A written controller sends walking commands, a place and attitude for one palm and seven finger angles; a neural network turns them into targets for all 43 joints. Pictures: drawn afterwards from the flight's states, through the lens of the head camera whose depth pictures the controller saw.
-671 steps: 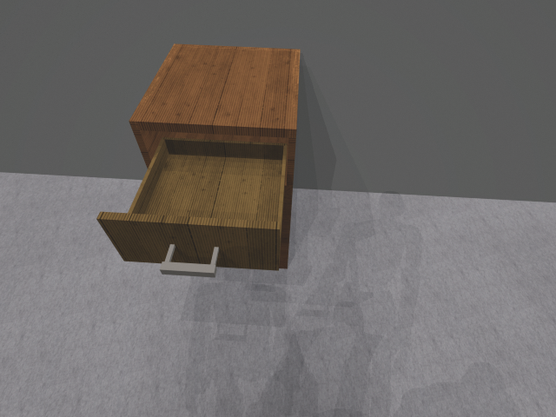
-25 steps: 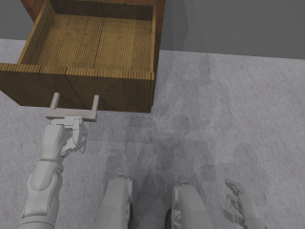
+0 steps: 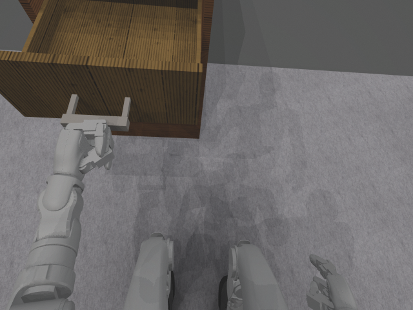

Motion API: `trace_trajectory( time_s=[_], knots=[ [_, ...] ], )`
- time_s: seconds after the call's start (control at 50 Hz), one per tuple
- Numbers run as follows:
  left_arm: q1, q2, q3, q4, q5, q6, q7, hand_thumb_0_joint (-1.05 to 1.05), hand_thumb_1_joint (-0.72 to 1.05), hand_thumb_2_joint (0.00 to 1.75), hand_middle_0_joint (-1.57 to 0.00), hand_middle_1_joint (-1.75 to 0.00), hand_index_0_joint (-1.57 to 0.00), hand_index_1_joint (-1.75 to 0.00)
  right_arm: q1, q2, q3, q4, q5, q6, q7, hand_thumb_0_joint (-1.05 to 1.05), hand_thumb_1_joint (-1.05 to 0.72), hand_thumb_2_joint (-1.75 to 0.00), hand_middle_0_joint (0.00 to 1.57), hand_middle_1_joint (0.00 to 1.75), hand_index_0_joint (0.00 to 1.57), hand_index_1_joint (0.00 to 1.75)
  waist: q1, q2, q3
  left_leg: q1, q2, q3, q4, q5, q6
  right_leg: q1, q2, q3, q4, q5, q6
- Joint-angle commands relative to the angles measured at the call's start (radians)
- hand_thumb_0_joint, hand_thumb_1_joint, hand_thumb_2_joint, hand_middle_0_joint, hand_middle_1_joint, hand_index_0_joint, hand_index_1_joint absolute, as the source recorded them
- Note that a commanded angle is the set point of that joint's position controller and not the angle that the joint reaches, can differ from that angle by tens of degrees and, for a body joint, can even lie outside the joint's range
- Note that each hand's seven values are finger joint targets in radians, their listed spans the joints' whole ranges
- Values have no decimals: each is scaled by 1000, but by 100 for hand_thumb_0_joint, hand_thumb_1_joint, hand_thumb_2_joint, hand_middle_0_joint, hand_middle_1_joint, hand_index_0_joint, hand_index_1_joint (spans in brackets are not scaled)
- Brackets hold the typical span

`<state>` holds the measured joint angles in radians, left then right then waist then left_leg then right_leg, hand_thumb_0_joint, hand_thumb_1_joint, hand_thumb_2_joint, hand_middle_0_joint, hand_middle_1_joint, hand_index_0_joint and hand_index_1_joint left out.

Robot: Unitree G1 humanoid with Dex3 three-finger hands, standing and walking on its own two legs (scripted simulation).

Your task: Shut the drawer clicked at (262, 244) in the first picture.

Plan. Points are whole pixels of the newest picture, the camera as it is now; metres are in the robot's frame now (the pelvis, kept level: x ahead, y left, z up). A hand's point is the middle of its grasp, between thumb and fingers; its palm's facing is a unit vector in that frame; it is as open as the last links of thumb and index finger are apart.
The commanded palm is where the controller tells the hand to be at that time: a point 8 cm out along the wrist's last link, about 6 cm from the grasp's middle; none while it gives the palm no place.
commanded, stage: push the drawer shut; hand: left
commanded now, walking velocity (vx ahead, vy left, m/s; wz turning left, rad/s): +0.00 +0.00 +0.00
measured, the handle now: (98, 112) +0.47 +0.23 +0.02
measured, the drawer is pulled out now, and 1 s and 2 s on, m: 0.24 0.12 0.00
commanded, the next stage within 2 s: none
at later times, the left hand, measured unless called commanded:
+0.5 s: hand (114, 122) +0.45 +0.20 +0.01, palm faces -0.01 -1.00 -0.06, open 3.1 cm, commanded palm +0.45 +0.23 +0.02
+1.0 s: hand (121, 95) +0.52 +0.19 +0.02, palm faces +0.01 -1.00 -0.06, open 3.3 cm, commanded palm +0.51 +0.22 +0.02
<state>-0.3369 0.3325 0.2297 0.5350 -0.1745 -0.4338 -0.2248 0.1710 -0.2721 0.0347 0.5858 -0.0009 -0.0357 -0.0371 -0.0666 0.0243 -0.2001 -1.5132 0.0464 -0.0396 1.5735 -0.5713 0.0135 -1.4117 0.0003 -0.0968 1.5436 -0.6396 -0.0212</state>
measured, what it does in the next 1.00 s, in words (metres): stands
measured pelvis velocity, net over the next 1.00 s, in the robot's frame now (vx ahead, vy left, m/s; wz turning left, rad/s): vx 0.00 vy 0.00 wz -0.03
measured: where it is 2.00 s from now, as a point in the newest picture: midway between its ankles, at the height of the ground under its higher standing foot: outside the picture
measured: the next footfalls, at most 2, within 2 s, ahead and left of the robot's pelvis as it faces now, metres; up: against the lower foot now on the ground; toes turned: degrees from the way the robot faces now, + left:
none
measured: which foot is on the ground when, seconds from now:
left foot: down 0.00-1.00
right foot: down 0.00-1.00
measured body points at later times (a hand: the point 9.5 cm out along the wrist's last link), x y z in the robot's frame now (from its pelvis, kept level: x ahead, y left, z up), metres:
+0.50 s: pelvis +0.00 +0.01 +0.00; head +0.17 +0.04 +0.42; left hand +0.45 +0.25 +0.02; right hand +0.10 -0.26 -0.12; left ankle +0.07 +0.11 -0.55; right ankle +0.04 -0.12 -0.55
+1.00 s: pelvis +0.00 +0.00 -0.01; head +0.19 +0.03 +0.40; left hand +0.51 +0.25 +0.02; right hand +0.06 -0.27 -0.12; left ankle +0.07 +0.11 -0.55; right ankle +0.04 -0.12 -0.55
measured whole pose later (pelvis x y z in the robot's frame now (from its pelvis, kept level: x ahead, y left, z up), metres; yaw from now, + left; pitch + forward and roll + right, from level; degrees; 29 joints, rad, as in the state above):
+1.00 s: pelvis +0.00 +0.00 -0.01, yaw -2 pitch +33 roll -5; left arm -0.84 0.49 0.39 1.02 -0.07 -0.49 -0.22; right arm 0.25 -0.27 0.06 0.62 -0.04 0.07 0.01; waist -0.17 0.04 -0.17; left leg -1.61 0.06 -0.04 1.60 -0.57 0.02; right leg -1.51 0.02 -0.10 1.56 -0.63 -0.02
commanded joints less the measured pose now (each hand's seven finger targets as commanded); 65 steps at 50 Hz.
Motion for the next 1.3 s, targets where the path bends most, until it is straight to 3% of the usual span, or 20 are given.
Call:
trace_trajectory(
  time_s=[0.0, 0.06, 0.14, 0.18, 0.22, 0.32, 0.38, 0.46, 0.56, 0.68, 0.76, 0.92, 0.96, 0.98, 1.02, 1.08, 1.12, 1.2, 1.28],
  knots=[
    [-366, 185, 82, -147, -24, -69, 20, 0, 90, 90, -140, -160, -140, -160, 76, -167, -68, -81, 3, -26, -14, 0, -90, -90, 20, 30, 20, 30, -38, 63, -461, 431, -28, -37, -194, 127, 14, 155, 31, 58, -244, 145, -8],
    [-410, 189, 79, -121, -17, -80, 21, 0, 90, 90, -140, -160, -140, -160, 88, -167, -66, -81, 1, -24, -8, 0, -90, -90, 20, 30, 20, 30, -36, 110, -458, 448, -30, -43, -203, 139, 11, 135, 32, 50, -231, 152, -14],
    [-442, 201, 96, -71, -9, -90, 26, 0, 90, 90, -140, -160, -140, -160, 104, -169, -69, -70, -4, -10, -3, 0, -90, -90, 20, 30, 20, 30, -44, 83, -477, 453, -26, -42, -198, 170, 10, 147, 31, 50, -231, 177, -10],
    [-472, 234, 119, -55, -1, -98, 25, 0, 90, 90, -140, -160, -140, -160, 114, -175, -69, -66, -7, -7, -1, 0, -90, -90, 20, 30, 20, 30, -41, 102, -492, 465, -23, -44, -195, 183, 9, 135, 32, 48, -222, 183, -12],
    [-486, 220, 106, -44, 2, -101, 26, 0, 90, 90, -140, -160, -140, -160, 118, -175, -69, -66, -7, 1, 3, 0, -90, -90, 20, 30, 20, 30, -42, 113, -490, 481, -24, -52, -209, 175, 4, 123, 32, 43, -222, 175, -13],
    [-582, 229, 105, 4, 13, -109, 33, 0, 90, 90, -140, -160, -140, -160, 136, -180, -69, -49, -12, 12, 6, 0, -90, -90, 20, 30, 20, 30, -69, 102, -495, 485, -22, -61, -202, 169, 7, 100, 31, 40, -219, 176, -10],
    [-626, 233, 103, 20, 26, -118, 37, 0, 90, 90, -140, -160, -140, -160, 148, -181, -69, -44, -16, 16, 8, 0, -90, -90, 20, 30, 20, 30, -70, 145, -511, 523, -20, -68, -205, 191, 3, 69, 30, 35, -210, 183, -13],
    [-697, 233, 97, 59, 34, -123, 43, 0, 90, 90, -140, -160, -140, -160, 164, -181, -68, -32, -21, 24, 11, 0, -90, -90, 20, 30, 20, 30, -87, 138, -520, 520, -20, -75, -193, 207, 6, 65, 31, 33, -202, 194, -12],
    [-780, 278, 123, 135, 51, -131, 43, 0, 90, 90, -140, -160, -140, -160, 181, -184, -65, -22, -26, 39, 12, 0, -90, -90, 20, 30, 20, 30, -102, 126, -517, 498, -21, -72, -180, 202, 11, 66, 34, 36, -203, 189, -11],
    [-866, 298, 130, 195, 64, -137, 37, 0, 90, 90, -140, -160, -140, -160, 194, -184, -61, -13, -33, 58, 18, 0, -90, -90, 20, 30, 20, 30, -111, 170, -546, 511, -19, -67, -162, 230, 13, 56, 36, 41, -201, 204, -12],
    [-894, 357, 170, 233, 68, -132, 27, 0, 90, 90, -140, -160, -140, -160, 204, -183, -56, -17, -34, 71, 20, 0, -90, -90, 20, 30, 20, 30, -115, 133, -556, 450, -20, -55, -139, 240, 24, 107, 42, 53, -202, 218, -9],
    [-945, 403, 196, 250, 77, -125, 15, 0, 90, 90, -140, -160, -140, -160, 224, -185, -51, -18, -37, 94, 26, 0, -90, -90, 20, 30, 20, 30, -117, 177, -574, 459, -12, -56, -131, 274, 23, 106, 46, 51, -198, 239, -10],
    [-973, 403, 194, 264, 76, -120, 15, 0, 90, 90, -140, -160, -140, -160, 233, -183, -50, -13, -38, 96, 28, 0, -90, -90, 20, 30, 20, 30, -133, 171, -569, 450, -11, -57, -125, 273, 28, 103, 48, 52, -199, 243, -8],
    [-973, 439, 220, 270, 81, -119, 17, 0, 90, 90, -140, -160, -140, -160, 235, -189, -49, -12, -39, 99, 27, 0, -90, -90, 20, 30, 20, 30, -127, 169, -569, 442, -9, -57, -122, 269, 27, 104, 47, 53, -199, 237, -7],
    [-1002, 450, 215, 295, 87, -108, 15, 0, 90, 90, -140, -160, -140, -160, 240, -188, -45, -10, -38, 103, 25, 0, -90, -90, 20, 30, 20, 30, -141, 151, -546, 394, -10, -51, -114, 241, 32, 112, 49, 60, -205, 224, -5],
    [-1056, 475, 222, 299, 98, -106, 16, 0, 90, 90, -140, -160, -140, -160, 249, -190, -42, -5, -42, 104, 25, 0, -90, -90, 20, 30, 20, 30, -147, 200, -557, 415, -8, -58, -111, 250, 30, 81, 50, 53, -194, 222, -8],
    [-1089, 455, 202, 308, 101, -98, 17, 0, 90, 90, -140, -160, -140, -160, 259, -191, -42, 0, -44, 105, 26, 0, -90, -90, 20, 30, 20, 30, -164, 195, -565, 424, -8, -63, -105, 253, 32, 64, 50, 50, -192, 223, -6],
    [-1115, 493, 222, 315, 111, -87, 15, 0, 90, 90, -140, -160, -140, -160, 274, -194, -38, 2, -47, 109, 29, 0, -90, -90, 20, 30, 20, 30, -161, 237, -605, 457, -4, -70, -98, 300, 29, 54, 52, 42, -180, 248, -10],
    [-1164, 514, 221, 347, 122, -68, 16, 0, 90, 90, -140, -160, -140, -160, 282, -200, -32, 7, -49, 113, 29, 0, -90, -90, 20, 30, 20, 30, -183, 237, -575, 433, 0, -75, -90, 270, 31, 24, 54, 40, -180, 228, -8]
  ],
)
